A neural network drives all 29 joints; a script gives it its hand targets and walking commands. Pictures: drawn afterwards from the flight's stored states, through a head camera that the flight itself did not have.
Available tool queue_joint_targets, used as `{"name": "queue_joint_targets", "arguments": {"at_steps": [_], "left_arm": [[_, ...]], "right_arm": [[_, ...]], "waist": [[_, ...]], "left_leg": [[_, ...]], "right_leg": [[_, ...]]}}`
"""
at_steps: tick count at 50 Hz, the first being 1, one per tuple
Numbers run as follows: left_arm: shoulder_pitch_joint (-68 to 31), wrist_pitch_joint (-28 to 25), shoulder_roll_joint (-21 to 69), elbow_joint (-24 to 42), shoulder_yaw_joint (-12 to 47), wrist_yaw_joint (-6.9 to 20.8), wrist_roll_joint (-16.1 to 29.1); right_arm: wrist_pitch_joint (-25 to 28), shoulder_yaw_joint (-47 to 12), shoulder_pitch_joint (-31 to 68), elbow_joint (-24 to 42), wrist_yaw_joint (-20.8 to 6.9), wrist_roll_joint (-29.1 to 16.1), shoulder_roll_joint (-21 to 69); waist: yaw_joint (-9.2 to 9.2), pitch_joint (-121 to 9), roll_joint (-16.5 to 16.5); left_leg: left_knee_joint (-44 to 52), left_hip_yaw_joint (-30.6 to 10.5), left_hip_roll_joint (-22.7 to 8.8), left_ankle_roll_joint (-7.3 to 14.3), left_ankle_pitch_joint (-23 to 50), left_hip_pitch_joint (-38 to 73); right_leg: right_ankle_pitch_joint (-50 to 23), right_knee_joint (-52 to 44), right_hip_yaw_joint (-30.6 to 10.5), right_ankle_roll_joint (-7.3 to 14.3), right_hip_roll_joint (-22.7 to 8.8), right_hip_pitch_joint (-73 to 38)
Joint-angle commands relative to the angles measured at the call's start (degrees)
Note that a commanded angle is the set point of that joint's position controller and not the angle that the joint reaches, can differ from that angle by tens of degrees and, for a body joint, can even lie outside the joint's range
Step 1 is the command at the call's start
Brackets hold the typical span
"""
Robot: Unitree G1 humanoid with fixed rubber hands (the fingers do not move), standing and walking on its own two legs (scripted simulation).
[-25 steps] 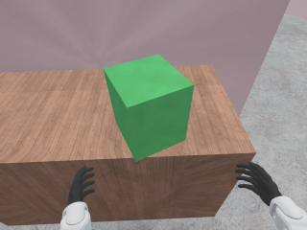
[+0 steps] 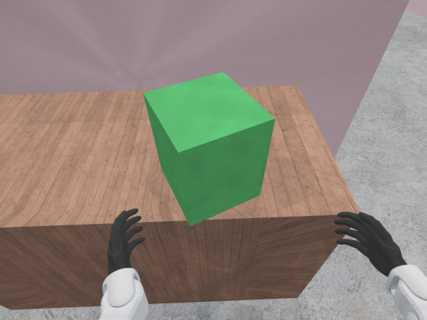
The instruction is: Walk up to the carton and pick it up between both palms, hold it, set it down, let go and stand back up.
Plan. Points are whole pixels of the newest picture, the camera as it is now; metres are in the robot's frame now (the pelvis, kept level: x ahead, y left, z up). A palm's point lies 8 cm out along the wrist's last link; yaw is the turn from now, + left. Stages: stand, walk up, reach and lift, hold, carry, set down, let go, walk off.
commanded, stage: reach and lift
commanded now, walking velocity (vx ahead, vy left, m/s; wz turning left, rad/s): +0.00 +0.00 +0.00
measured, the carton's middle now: (206, 148) +0.48 +0.01 +0.05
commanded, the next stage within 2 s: none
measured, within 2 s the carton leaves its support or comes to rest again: neither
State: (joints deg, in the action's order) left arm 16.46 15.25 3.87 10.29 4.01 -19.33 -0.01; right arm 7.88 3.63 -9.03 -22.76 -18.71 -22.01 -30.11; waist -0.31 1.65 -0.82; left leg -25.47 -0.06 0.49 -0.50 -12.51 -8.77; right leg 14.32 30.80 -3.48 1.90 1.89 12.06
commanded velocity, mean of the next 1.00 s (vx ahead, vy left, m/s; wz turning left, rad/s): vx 0.00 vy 0.00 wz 0.00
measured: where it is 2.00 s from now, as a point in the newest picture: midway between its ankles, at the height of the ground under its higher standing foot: outside the picture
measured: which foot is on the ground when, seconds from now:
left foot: down 0.00-1.00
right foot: down 0.00-1.00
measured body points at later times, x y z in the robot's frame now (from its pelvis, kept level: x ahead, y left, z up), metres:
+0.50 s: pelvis +0.01 +0.00 +0.00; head +0.00 -0.01 +0.45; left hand +0.27 +0.16 +0.08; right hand +0.29 -0.27 +0.05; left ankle +0.02 +0.14 -0.74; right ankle +0.03 -0.09 -0.74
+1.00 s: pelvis -0.01 +0.00 +0.00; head -0.02 +0.00 +0.45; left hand +0.31 +0.16 +0.14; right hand +0.36 -0.23 +0.13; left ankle +0.02 +0.14 -0.74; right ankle +0.03 -0.09 -0.74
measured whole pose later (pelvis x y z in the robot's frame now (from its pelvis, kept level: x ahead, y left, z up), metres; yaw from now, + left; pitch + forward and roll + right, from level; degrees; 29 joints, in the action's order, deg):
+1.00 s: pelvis -0.01 +0.00 +0.00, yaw +0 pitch -4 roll +1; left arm -18.6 46.8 3.9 8.2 -1.9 -23.1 0.0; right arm -17.0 -1.3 24.9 -26.6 -10.3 -23.8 -30.2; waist 2.6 1.0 -0.5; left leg -24.9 -0.1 -0.1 -0.9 -11.6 -9.7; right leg 12.5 28.6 -3.5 2.0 2.4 12.3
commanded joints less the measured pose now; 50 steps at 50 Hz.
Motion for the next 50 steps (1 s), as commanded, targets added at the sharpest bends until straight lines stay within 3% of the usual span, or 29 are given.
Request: {"name": "queue_joint_targets", "arguments": {"at_steps": [1,3,4,5,7,8,12,14,15,16,18,20,24,34,35,38,41,45,46,47,48,50], "left_arm": [[-16.9,-1.1,2.9,13.5,4.6,-2.7,1.6],[-17.9,0.0,3.3,12.4,5.2,-3.0,2.1],[-18.1,0.2,3.2,12.1,4.3,-3.1,2.1],[-19.8,0.7,3.2,12.9,4.0,-3.3,2.5],[-19.6,1.8,3.1,12.6,3.5,-3.1,2.4],[-21.4,2.4,2.6,12.8,3.6,-3.2,2.3],[-21.6,4.7,2.1,13.7,1.7,-3.4,2.2],[-21.4,6.0,2.7,16.2,1.0,-3.3,2.0],[-22.2,6.7,2.4,17.5,1.2,-3.4,1.8],[-21.8,7.5,2.6,16.7,-0.6,-3.2,1.3],[-25.3,9.2,2.2,15.6,-1.6,-3.2,1.0],[-27.3,10.9,1.5,18.7,-1.7,-3.4,0.9],[-28.1,14.4,2.2,21.8,-3.3,-3.9,1.1],[-42.3,23.1,0.5,16.9,-7.2,-5.1,0.3],[-43.8,24.3,0.9,15.3,-8.1,-5.3,0.0],[-48.4,26.8,0.2,13.8,-7.8,-5.2,0.5],[-52.3,28.8,-0.8,11.1,-8.9,-5.1,0.7],[-57.0,30.1,-2.2,6.4,-11.7,-4.9,-0.3],[-56.5,30.2,-1.9,6.1,-11.4,-4.9,0.0],[-58.7,30.1,-3.0,4.6,-12.2,-4.9,0.1],[-59.2,30.1,-2.5,6.3,-11.7,-5.1,0.3],[-61.5,30.8,-2.7,4.6,-11.2,-4.9,0.8]], "right_arm": [[0.6,2.3,20.5,12.9,0.5,-4.4,-19.0],[-0.1,2.6,22.2,13.0,0.4,-4.1,-19.3],[-0.4,2.2,21.8,14.1,0.7,-3.9,-18.5],[-0.9,1.6,23.5,14.7,0.8,-4.3,-18.4],[-1.5,2.1,22.5,15.5,1.2,-3.9,-18.0],[-2.0,2.4,24.7,14.7,1.3,-3.7,-18.5],[-3.5,1.8,25.6,16.8,2.7,-4.0,-18.3],[-4.2,0.6,25.4,17.6,3.5,-4.5,-18.9],[-4.6,0.8,26.1,17.5,3.8,-4.9,-19.3],[-4.9,0.0,26.0,18.0,4.5,-5.2,-19.0],[-6.3,0.4,29.4,16.1,5.3,-5.1,-18.9],[-7.6,0.1,31.2,17.1,6.1,-5.9,-18.9],[-9.9,0.0,32.4,17.8,7.4,-6.0,-20.2],[-16.7,-1.4,47.2,13.7,8.8,-6.0,-19.7],[-17.4,-2.6,48.9,12.7,8.8,-6.0,-18.7],[-19.1,-0.8,53.2,9.8,9.0,-4.8,-19.7],[-20.7,-1.4,57.5,6.2,8.9,-4.4,-19.3],[-22.2,-3.7,62.9,2.4,8.8,-4.3,-18.5],[-22.2,-3.8,62.4,1.3,8.6,-4.0,-18.2],[-22.5,-4.7,64.8,1.1,8.5,-4.1,-17.6],[-22.7,-3.8,64.8,0.4,8.5,-4.4,-18.6],[-23.2,-3.5,67.4,-2.3,8.6,-4.2,-18.9]], "waist": [[5.75,-7.0,-7.4],[5.55,-6.8,-6.8],[6.09,-6.7,-8.4],[6.75,-7.0,-7.8],[6.33,-8.0,-9.3],[6.18,-8.4,-7.6],[7.09,-11.1,-8.1],[7.51,-12.6,-8.5],[6.71,-13.6,-7.7],[7.78,-13.5,-7.7],[7.47,-14.4,-7.4],[7.09,-15.2,-5.5],[8.08,-15.8,-5.8],[9.88,-15.7,-4.0],[11.14,-15.2,-4.3],[9.53,-16.6,-3.1],[9.99,-16.3,-2.7],[12.59,-16.8,-3.3],[12.08,-17.5,-3.7],[12.87,-17.8,-3.9],[12.12,-19.3,-2.0],[11.47,-18.9,-1.7]], "left_leg": [[8.5,-0.5,-3.0,0.7,-7.3,-0.5],[8.8,-0.6,-3.2,0.8,-8.8,-1.1],[8.1,0.2,-2.8,0.8,-7.7,-1.0],[8.1,0.4,-2.8,0.6,-7.0,-1.3],[7.8,0.7,-2.7,0.7,-4.8,-0.6],[8.1,0.7,-2.8,0.5,-6.1,-0.7],[7.3,1.1,-2.6,0.3,-0.2,1.6],[6.7,1.0,-2.7,0.2,6.5,3.7],[6.6,1.0,-2.7,-0.2,8.5,5.1],[6.2,1.3,-2.4,-0.3,10.8,5.1],[6.3,0.9,-2.5,-0.6,11.7,5.8],[6.0,1.4,-2.5,-1.2,13.9,6.7],[5.4,1.3,-2.8,-1.9,19.7,7.7],[7.3,1.3,-2.9,-2.0,14.2,5.5],[7.4,1.8,-2.9,-1.9,13.8,4.1],[8.0,1.2,-3.2,-2.1,11.3,4.9],[8.4,1.0,-3.3,-1.9,9.5,3.5],[8.6,1.3,-3.2,-1.4,8.3,1.0],[8.2,1.2,-3.3,-1.3,9.1,1.2],[8.0,1.6,-3.0,-0.9,9.1,0.6],[8.0,1.5,-3.0,-1.7,9.4,1.5],[8.0,1.3,-3.2,-1.7,9.5,1.6]], "right_leg": [[5.6,-13.1,-2.2,4.4,-0.1,5.9],[6.4,-12.9,-2.4,4.9,0.0,6.4],[7.5,-13.9,-3.5,4.7,-0.5,5.9],[7.0,-13.7,-3.5,4.6,-0.5,6.1],[5.3,-14.1,-3.9,4.6,-0.4,4.2],[5.6,-13.7,-3.4,4.6,-0.2,4.9],[0.4,-13.8,-3.4,4.2,0.1,2.4],[-7.4,-13.4,-2.5,4.2,0.7,0.9],[-9.5,-13.0,-1.7,4.3,1.3,0.8],[-12.1,-13.3,-2.2,4.1,1.2,-0.6],[-13.0,-13.2,-2.1,4.2,1.4,-1.2],[-15.4,-12.8,-1.4,4.4,1.9,-1.7],[-18.8,-13.5,-1.4,5.2,3.0,-3.1],[-13.0,-13.4,-1.2,5.3,3.0,-3.0],[-12.7,-13.8,-1.7,5.4,3.0,-3.6],[-11.3,-13.3,-0.8,5.5,3.2,-3.1],[-10.2,-13.3,-1.0,5.6,2.9,-3.5],[-8.9,-13.3,-1.8,5.1,2.5,-4.6],[-9.6,-13.2,-1.6,5.2,2.7,-5.1],[-9.0,-13.3,-2.1,5.0,2.5,-4.8],[-9.5,-12.8,-1.4,4.9,2.7,-4.6],[-10.6,-12.8,-0.8,5.2,3.1,-4.6]]}}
